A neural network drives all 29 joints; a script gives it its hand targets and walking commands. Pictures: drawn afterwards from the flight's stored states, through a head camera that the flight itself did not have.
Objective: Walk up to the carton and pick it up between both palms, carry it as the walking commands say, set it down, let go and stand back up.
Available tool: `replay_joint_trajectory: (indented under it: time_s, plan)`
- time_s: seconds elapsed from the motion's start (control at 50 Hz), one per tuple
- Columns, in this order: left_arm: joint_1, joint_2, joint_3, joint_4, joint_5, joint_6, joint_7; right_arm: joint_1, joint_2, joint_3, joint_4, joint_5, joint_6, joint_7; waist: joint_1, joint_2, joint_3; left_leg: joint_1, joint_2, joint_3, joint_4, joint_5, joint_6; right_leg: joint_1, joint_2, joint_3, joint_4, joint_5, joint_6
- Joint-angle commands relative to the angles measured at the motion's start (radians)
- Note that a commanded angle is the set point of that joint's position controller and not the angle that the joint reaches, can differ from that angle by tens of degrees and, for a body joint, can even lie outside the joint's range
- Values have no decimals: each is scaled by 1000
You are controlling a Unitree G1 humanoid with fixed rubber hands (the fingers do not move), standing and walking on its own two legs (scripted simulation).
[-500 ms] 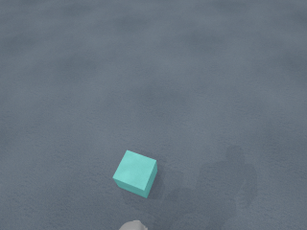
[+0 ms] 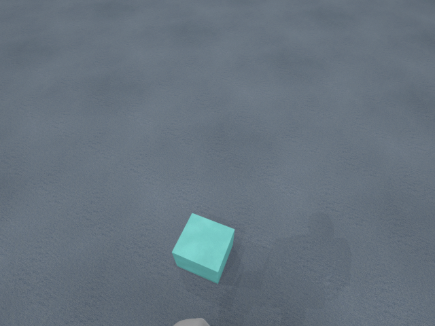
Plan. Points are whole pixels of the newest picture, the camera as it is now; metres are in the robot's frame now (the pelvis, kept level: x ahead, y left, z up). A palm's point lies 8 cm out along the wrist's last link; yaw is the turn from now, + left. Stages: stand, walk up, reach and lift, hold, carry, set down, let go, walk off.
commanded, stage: walk up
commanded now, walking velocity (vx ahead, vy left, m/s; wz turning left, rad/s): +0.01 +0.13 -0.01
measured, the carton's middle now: (204, 248) +0.48 +0.11 -0.67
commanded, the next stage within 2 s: none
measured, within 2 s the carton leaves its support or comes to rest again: neither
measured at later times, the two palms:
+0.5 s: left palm out of the picture -0.01 +0.25 -0.14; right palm out of the picture +0.06 -0.22 -0.13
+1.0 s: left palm out of the picture -0.03 +0.22 -0.14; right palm out of the picture +0.00 -0.22 -0.14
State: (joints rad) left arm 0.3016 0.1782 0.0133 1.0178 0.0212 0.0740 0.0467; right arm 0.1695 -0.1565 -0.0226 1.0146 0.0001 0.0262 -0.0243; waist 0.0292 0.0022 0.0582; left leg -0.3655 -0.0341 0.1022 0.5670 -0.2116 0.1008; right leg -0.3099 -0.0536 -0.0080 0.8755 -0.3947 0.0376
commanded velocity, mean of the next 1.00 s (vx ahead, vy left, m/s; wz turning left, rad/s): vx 0.01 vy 0.06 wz -0.04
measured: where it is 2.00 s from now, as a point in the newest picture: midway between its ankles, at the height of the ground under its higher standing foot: outside the picture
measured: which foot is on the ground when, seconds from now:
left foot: down 0.00-0.12, up 0.14-0.34, down 0.36-1.00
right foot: up 0.00-0.08, down 0.10-1.00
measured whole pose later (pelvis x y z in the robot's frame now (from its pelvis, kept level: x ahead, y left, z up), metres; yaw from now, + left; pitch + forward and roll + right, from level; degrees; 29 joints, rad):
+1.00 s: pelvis -0.03 +0.01 +0.01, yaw +0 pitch -2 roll +0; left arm 0.31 0.12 0.01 1.03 0.02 0.01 0.04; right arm 0.25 -0.17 -0.02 1.06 0.00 0.02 -0.03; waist 0.03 0.01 0.05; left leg -0.24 0.00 0.08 0.51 -0.25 0.04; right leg -0.22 -0.07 -0.01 0.50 -0.25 0.05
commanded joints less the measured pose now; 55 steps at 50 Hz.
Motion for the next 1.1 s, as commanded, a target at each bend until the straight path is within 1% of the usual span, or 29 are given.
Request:
replay_joint_trajectory:
  time_s: [0.0,0.02,0.04,0.06,0.08,0.1,0.14,0.18,0.22,0.24,0.26,0.28,0.3,0.32,0.34,0.36,0.4,0.46,0.5,0.56,0.6,0.66,0.9,0.92,0.94,0.96,0.98,1.02,1.08]
  plan:
    - [155,64,-8,21,-12,-30,19,18,-203,-39,-43,-18,23,-5,32,123,-64,23,218,-250,-323,-268,9,154,21,-109,-323,31,-46]
    - [185,70,-10,30,-9,-38,20,6,-192,-37,-46,-14,26,-6,51,96,-38,-4,197,-231,-274,-235,-11,186,6,-90,-420,80,-62]
    - [190,115,3,33,-4,-47,26,19,-163,-35,-46,-6,24,-3,46,-8,-17,-34,150,-187,-127,-189,-28,176,-103,53,-492,85,-100]
    - [195,198,26,36,5,-54,31,18,-136,-28,-67,-6,19,4,46,-232,-9,-140,37,-102,83,-247,-67,163,-296,329,-577,140,-177]
    - [147,265,36,20,6,-50,33,-18,-132,-26,-92,-20,24,7,58,-318,44,-177,-11,-76,280,-290,-95,38,-448,501,-683,96,-258]
    - [95,266,34,0,6,-53,43,-22,-139,-32,-101,-26,29,14,31,-259,95,-164,6,-140,407,-254,-96,-35,-463,502,-707,149,-279]
    - [26,198,23,-25,-4,-73,44,-6,-149,-40,-86,-25,24,26,0,-162,67,-141,24,-158,446,-160,-94,33,-355,311,-627,443,-223]
    - [40,176,29,-19,3,-83,40,2,-116,-25,-72,-24,14,33,-1,-165,-4,-97,24,-118,259,-148,-88,142,-259,193,-564,481,-161]
    - [95,189,42,6,9,-89,37,-26,-96,-7,-83,-16,-1,37,16,-197,-31,-63,4,-83,85,-170,-87,264,-243,134,-493,715,-141]
    - [110,193,50,10,6,-92,34,-17,-94,-2,-80,-7,-9,33,10,-239,-67,-24,3,-70,-8,-165,-82,332,-234,107,-434,925,-135]
    - [89,151,49,14,-1,-96,17,60,-76,9,-56,-1,-28,22,-27,-274,-136,134,39,-66,-189,-27,-71,324,-163,29,-375,872,-106]
    - [125,96,31,41,-15,-93,12,145,-108,2,-37,-7,-53,17,-54,-220,-207,335,116,-108,-285,234,-73,230,-86,-8,-304,561,-81]
    - [181,39,6,34,-22,-94,9,191,-166,-19,-18,-12,-64,4,-41,-6,-274,513,251,-225,-202,717,-58,76,-39,-6,-264,137,-43]
    - [155,30,-2,11,-23,-91,5,224,-195,-31,2,-7,-61,0,-44,101,-300,585,339,-285,-122,1068,-29,-26,-14,6,-210,-120,-27]
    - [131,38,-2,-1,-17,-81,4,217,-187,-30,7,-3,-55,-1,-43,104,-266,547,348,-263,-118,1116,5,-27,-18,24,-201,-176,-32]
    - [106,54,5,-6,-18,-73,2,183,-164,-25,6,0,-50,-6,-38,96,-211,477,328,-229,-135,1032,29,-28,-7,21,-174,-175,-31]
    - [89,59,6,-6,-18,-65,-1,129,-145,-20,-5,2,-45,-16,-40,156,-156,443,319,-214,-152,935,53,-55,-2,-2,-169,-138,-28]
    - [93,56,6,4,-16,-62,-3,118,-136,-14,-2,-2,-39,-19,-33,132,-140,394,293,-185,-144,816,43,-30,-4,-13,-243,-66,-24]
    - [107,51,4,16,-12,-61,-4,89,-140,-17,-14,-1,-33,-18,-20,107,-124,328,270,-166,-156,597,34,26,-1,-36,-342,39,-25]
    - [100,62,2,36,-10,-67,-7,56,-125,-22,-29,-5,-20,-10,-26,35,-63,190,184,-138,-191,81,-16,114,-38,3,-513,267,-47]
    - [69,74,1,36,-9,-67,-11,78,-105,-21,-22,-7,-15,-7,-38,-19,-21,179,133,-124,-224,-82,-43,73,-78,68,-545,218,-64]
    - [47,66,0,33,-11,-66,-15,110,-122,-24,-10,-12,-18,-5,-33,-27,24,167,159,-178,-287,-133,-39,45,-51,36,-532,112,-52]
    - [85,29,8,40,-4,-77,-13,117,-113,-26,15,-15,-30,-7,-29,19,-3,153,176,-203,-321,-146,-41,78,-28,-5,-482,158,-45]
    - [102,80,34,31,12,-75,0,90,-166,-39,-21,-31,-25,-9,-8,51,-8,145,184,-181,-248,-100,-41,53,-28,-7,-418,138,-56]
    - [259,174,53,94,23,-60,18,28,-169,-55,-76,-43,7,5,17,68,-12,19,70,10,-44,-284,-82,137,-152,179,-498,-54,-136]
    - [283,238,72,94,33,-51,22,7,-123,-38,-112,-52,15,11,54,-164,31,-138,8,19,174,-307,-117,119,-317,484,-651,-255,-217]
    - [259,281,80,64,36,-46,32,7,-117,-35,-135,-55,21,21,63,-226,84,-195,30,-50,369,-327,-137,19,-430,650,-748,-361,-282]
    - [125,257,77,9,23,-53,35,43,-132,-36,-147,-49,25,34,2,-144,105,-89,89,-134,483,-279,-139,-133,-383,560,-749,-335,-252]
    - [-14,231,94,-35,20,-54,23,114,-113,-32,-144,-38,9,43,-54,-166,55,54,86,-89,152,-264,-130,-101,-239,321,-653,-139,-146]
